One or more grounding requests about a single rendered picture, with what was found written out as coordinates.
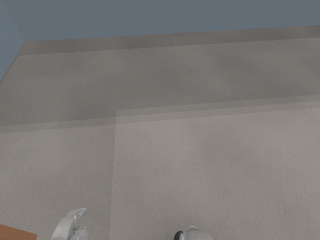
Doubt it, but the right robot thigh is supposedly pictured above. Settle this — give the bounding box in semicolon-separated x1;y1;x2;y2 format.
179;228;214;240

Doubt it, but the table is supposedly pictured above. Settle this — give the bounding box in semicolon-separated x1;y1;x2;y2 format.
0;224;37;240

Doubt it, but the left robot hand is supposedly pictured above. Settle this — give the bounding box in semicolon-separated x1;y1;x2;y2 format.
51;207;89;240

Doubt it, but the robot right shin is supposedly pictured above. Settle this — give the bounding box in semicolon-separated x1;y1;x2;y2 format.
184;226;197;232

